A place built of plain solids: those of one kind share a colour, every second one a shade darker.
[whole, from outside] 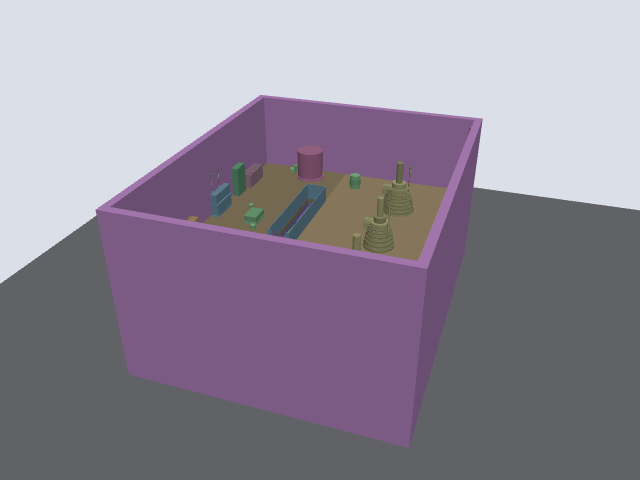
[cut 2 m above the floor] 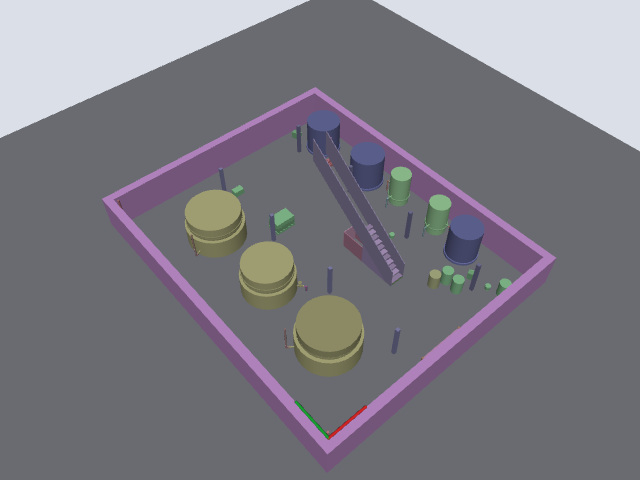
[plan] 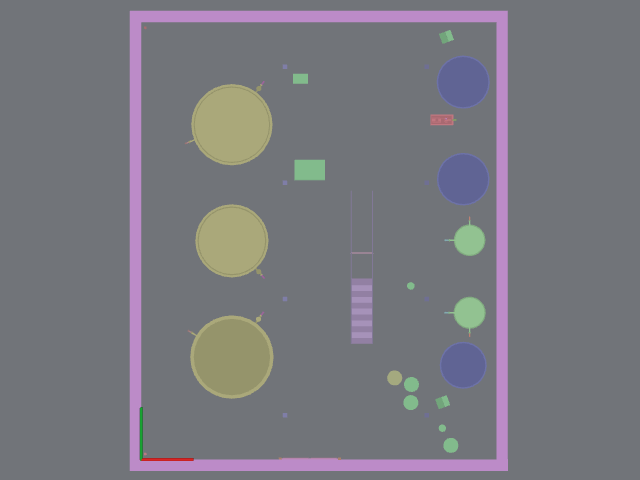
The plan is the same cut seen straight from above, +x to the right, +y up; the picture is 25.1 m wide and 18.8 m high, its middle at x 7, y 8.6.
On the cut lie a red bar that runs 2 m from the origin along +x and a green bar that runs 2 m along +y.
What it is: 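The still house of a malt distillery; one whitewashed hall 13.9 x 17.1 m, 9.6 m high, 3 copper pot stills in a row, an operating floor 4.89 m up, one steep steel stair free in the room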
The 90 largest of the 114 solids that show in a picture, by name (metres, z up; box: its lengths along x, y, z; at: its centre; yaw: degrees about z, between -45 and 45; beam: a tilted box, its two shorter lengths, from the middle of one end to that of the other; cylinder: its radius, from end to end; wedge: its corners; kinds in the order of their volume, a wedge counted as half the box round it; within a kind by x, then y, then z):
{
 "wall_1": {"box": [0.45, 18.03, 9.68], "at": [-0.23, 8.56, 4.79]},
 "wall_2": {"box": [14.81, 0.45, 9.68], "at": [6.96, -0.23, 4.79]},
 "wall_3": {"box": [14.81, 0.45, 9.68], "at": [6.96, 17.36, 4.79]},
 "wall_4": {"box": [0.45, 18.03, 9.68], "at": [14.13, 8.56, 4.79]},
 "still_1": {"cylinder": 1.63, "from": [3.55, 4.01, -0.05], "to": [3.55, 4.01, 1.24]},
 "still_2": {"cylinder": 1.5, "from": [3.55, 4.01, 1.37], "to": [3.55, 4.01, 1.5]},
 "still_3": {"cylinder": 1.49, "from": [3.55, 4.01, 1.5], "to": [3.55, 4.01, 3.54]},
 "still_4": {"cylinder": 1.01, "from": [3.55, 4.01, 4.89], "to": [3.55, 4.01, 5.0]},
 "still_5": {"cylinder": 0.98, "from": [3.55, 4.01, 5.0], "to": [3.55, 4.01, 5.11]},
 "still_6": {"cylinder": 0.96, "from": [3.55, 4.01, 5.11], "to": [3.55, 4.01, 5.23]},
 "still_7": {"cylinder": 0.93, "from": [3.55, 4.01, 5.23], "to": [3.55, 4.01, 5.34]},
 "still_8": {"cylinder": 0.91, "from": [3.55, 4.01, 5.34], "to": [3.55, 4.01, 5.45]},
 "still_9": {"cylinder": 0.89, "from": [3.55, 4.01, 5.45], "to": [3.55, 4.01, 5.56]},
 "still_10": {"cylinder": 0.86, "from": [3.55, 4.01, 5.56], "to": [3.55, 4.01, 5.66]},
 "still_11": {"cylinder": 0.84, "from": [3.55, 4.01, 5.66], "to": [3.55, 4.01, 5.76]},
 "still_12": {"cylinder": 0.82, "from": [3.55, 4.01, 5.76], "to": [3.55, 4.01, 5.86]},
 "still_13": {"cylinder": 0.79, "from": [3.55, 4.01, 5.86], "to": [3.55, 4.01, 5.95]},
 "still_14": {"cylinder": 0.41, "from": [3.55, 4.01, 6.39], "to": [3.55, 4.01, 6.69]},
 "still_15": {"cylinder": 0.19, "from": [3.55, 4.01, 6.69], "to": [3.55, 4.01, 7.94]},
 "still_16": {"cylinder": 1.43, "from": [3.55, 8.56, -0.05], "to": [3.55, 8.56, 1.13]},
 "still_17": {"cylinder": 1.27, "from": [3.55, 8.56, 1.12], "to": [3.55, 8.56, 1.28]},
 "still_18": {"cylinder": 1.32, "from": [3.55, 8.56, 1.28], "to": [3.55, 8.56, 1.44]},
 "still_19": {"cylinder": 1.35, "from": [3.55, 8.56, 1.44], "to": [3.55, 8.56, 1.5]},
 "still_20": {"cylinder": 1.3, "from": [3.55, 8.56, 1.5], "to": [3.55, 8.56, 3.54]},
 "still_21": {"cylinder": 0.87, "from": [3.55, 8.56, 4.89], "to": [3.55, 8.56, 5.01]},
 "still_22": {"cylinder": 0.85, "from": [3.55, 8.56, 5.01], "to": [3.55, 8.56, 5.14]},
 "still_23": {"cylinder": 0.83, "from": [3.55, 8.56, 5.14], "to": [3.55, 8.56, 5.28]},
 "still_24": {"cylinder": 0.8, "from": [3.55, 8.56, 5.28], "to": [3.55, 8.56, 5.41]},
 "still_25": {"cylinder": 0.78, "from": [3.55, 8.56, 5.41], "to": [3.55, 8.56, 5.53]},
 "still_26": {"cylinder": 0.76, "from": [3.55, 8.56, 5.53], "to": [3.55, 8.56, 5.65]},
 "still_27": {"cylinder": 0.73, "from": [3.55, 8.56, 5.65], "to": [3.55, 8.56, 5.77]},
 "still_28": {"cylinder": 0.71, "from": [3.55, 8.56, 5.77], "to": [3.55, 8.56, 5.88]},
 "still_29": {"cylinder": 0.66, "from": [3.55, 8.56, 5.97], "to": [3.55, 8.56, 6.06]},
 "still_30": {"cylinder": 0.33, "from": [3.55, 8.56, 6.39], "to": [3.55, 8.56, 6.69]},
 "still_31": {"cylinder": 0.17, "from": [3.55, 8.56, 6.69], "to": [3.55, 8.56, 7.78]},
 "still_32": {"cylinder": 1.59, "from": [3.55, 13.12, -0.05], "to": [3.55, 13.12, 1.16]},
 "still_33": {"cylinder": 1.41, "from": [3.55, 13.12, 1.16], "to": [3.55, 13.12, 1.3]},
 "still_34": {"cylinder": 1.46, "from": [3.55, 13.12, 1.3], "to": [3.55, 13.12, 1.44]},
 "still_35": {"cylinder": 1.5, "from": [3.55, 13.12, 1.44], "to": [3.55, 13.12, 1.5]},
 "still_36": {"cylinder": 1.46, "from": [3.55, 13.12, 1.5], "to": [3.55, 13.12, 3.54]},
 "still_37": {"cylinder": 0.19, "from": [3.55, 13.12, 6.69], "to": [3.55, 13.12, 7.96]},
 "upper_floor_1": {"box": [8.09, 17.15, 0.3], "at": [4.04, 8.56, 4.74]},
 "upper_floor_2": {"box": [1.14, 4.44, 0.3], "at": [8.64, 2.21, 4.74]},
 "upper_floor_3": {"box": [4.72, 17.15, 0.3], "at": [11.56, 8.56, 4.74]},
 "receiver_1": {"cylinder": 0.92, "from": [12.61, 3.69, -0.05], "to": [12.61, 3.69, 0.14]},
 "receiver_2": {"cylinder": 0.86, "from": [12.61, 3.69, 0.14], "to": [12.61, 3.69, 2.42]},
 "receiver_3": {"cylinder": 1.03, "from": [12.61, 10.98, -0.05], "to": [12.61, 10.98, 0.14]},
 "receiver_4": {"cylinder": 0.97, "from": [12.61, 10.98, 0.14], "to": [12.61, 10.98, 2.42]},
 "receiver_5": {"cylinder": 1.04, "from": [12.61, 14.78, -0.05], "to": [12.61, 14.78, 0.14]},
 "receiver_6": {"cylinder": 0.98, "from": [12.61, 14.78, 0.14], "to": [12.61, 14.78, 2.1]},
 "condenser_1": {"cylinder": 0.57, "from": [12.86, 5.75, -0.05], "to": [12.86, 5.75, 0.45]},
 "condenser_2": {"cylinder": 0.63, "from": [12.86, 5.75, 0.45], "to": [12.86, 5.75, 0.5]},
 "condenser_3": {"cylinder": 0.58, "from": [12.86, 5.75, 0.5], "to": [12.86, 5.75, 3.29]},
 "condenser_4": {"cylinder": 0.56, "from": [12.86, 8.59, -0.05], "to": [12.86, 8.59, 0.45]},
 "condenser_5": {"cylinder": 0.62, "from": [12.86, 8.59, 0.45], "to": [12.86, 8.59, 0.5]},
 "condenser_6": {"cylinder": 0.57, "from": [12.86, 8.59, 0.5], "to": [12.86, 8.59, 3.29]},
 "charger_1": {"cylinder": 0.89, "from": [10.21, 1.2, 4.84], "to": [10.21, 1.2, 5.03]},
 "charger_2": {"cylinder": 0.83, "from": [10.21, 1.2, 5.03], "to": [10.21, 1.2, 6.79]},
 "piece_1": {"box": [0.59, 0.39, 0.41], "at": [6.24, 14.92, 0.15]},
 "piece_2": {"box": [1.2, 0.8, 0.19], "at": [6.6, 11.34, 0.05]},
 "piece_3": {"box": [1.16, 0.77, 0.31], "at": [6.6, 11.34, 0.3]},
 "piece_4": {"box": [1.16, 0.77, 0.28], "at": [6.6, 11.34, 0.59]},
 "piece_5": {"cylinder": 0.35, "from": [6.88, 1.84, 5.13], "to": [6.88, 1.84, 5.53]},
 "piece_6": {"cylinder": 0.29, "from": [10.56, 2.23, -0.05], "to": [10.56, 2.23, 0.88]},
 "piece_7": {"cylinder": 0.29, "from": [10.58, 2.94, -0.05], "to": [10.58, 2.94, 0.88]},
 "piece_8": {"box": [0.8, 1.2, 0.19], "at": [11.24, 8.08, 4.93]},
 "piece_9": {"box": [0.77, 1.16, 0.33], "at": [11.24, 8.08, 5.2]},
 "piece_10": {"box": [0.26, 0.42, 0.49], "at": [11.7, 2.21, 0.2], "yaw": 20.1},
 "piece_11": {"cylinder": 0.29, "from": [12.13, 0.56, -0.05], "to": [12.13, 0.56, 0.88]},
 "stair_rail_1": {"wedge": [[8.2, 4.53, -0.28], [8.2, 4.53, 1.15], [8.2, 10.53, 4.44], [8.2, 10.53, 5.87], [8.24, 4.53, -0.28], [8.24, 4.53, 1.15], [8.24, 10.53, 4.44], [8.24, 10.53, 5.87]]},
 "stair_rail_2": {"wedge": [[9.04, 4.53, -0.28], [9.04, 4.53, 1.15], [9.04, 10.53, 4.44], [9.04, 10.53, 5.87], [9.08, 4.53, -0.28], [9.08, 4.53, 1.15], [9.08, 10.53, 4.44], [9.08, 10.53, 5.87]]},
 "bench_1": {"box": [0.6, 1.93, 0.89], "at": [13.52, 3.23, 5.28]},
 "bench_2": {"box": [0.68, 1.99, 0.06], "at": [13.52, 3.23, 5.76]},
 "safe_1": {"box": [0.46, 1.76, 0.71], "at": [13.58, 7.64, 5.33]},
 "safe_2": {"box": [0.39, 1.79, 0.59], "at": [13.58, 7.64, 6.0]},
 "column_1": {"box": [0.18, 0.18, 4.28], "at": [5.63, 1.74, 2.09]},
 "column_2": {"box": [0.18, 0.18, 4.28], "at": [5.63, 6.29, 2.09]},
 "column_3": {"box": [0.18, 0.18, 4.28], "at": [5.63, 10.84, 2.09]},
 "column_4": {"box": [0.18, 0.18, 4.28], "at": [5.63, 15.39, 2.09]},
 "column_5": {"box": [0.18, 0.18, 4.28], "at": [11.18, 1.74, 2.09]},
 "column_6": {"box": [0.18, 0.18, 4.28], "at": [11.18, 6.29, 2.09]},
 "column_7": {"box": [0.18, 0.18, 4.28], "at": [11.18, 15.39, 2.09]},
 "cabinet_1": {"box": [0.42, 1.05, 1.9], "at": [13.64, 5.01, 5.79]},
 "well_rail_1": {"box": [0.04, 6.22, 1.05], "at": [8.04, 7.47, 5.36]},
 "well_rail_2": {"box": [0.04, 6.22, 1.05], "at": [9.23, 7.47, 5.36]},
 "loading_door_leaves_1": {"box": [2.2, 0.07, 2.75], "at": [6.6, 0.01, 1.32]},
 "foot_1": {"cylinder": 0.29, "from": [9.93, 3.2, -0.05], "to": [9.93, 3.2, 0.88]},
 "well_trimmer_1": {"box": [0.14, 6.08, 0.27], "at": [9.27, 7.47, 4.46]},
 "pump_1": {"box": [0.9, 0.42, 0.24], "at": [11.78, 13.3, 0.07]},
 "stair_fence_1": {"box": [0.04, 1.45, 1.15], "at": [8.22, 7.39, 0.53]}
}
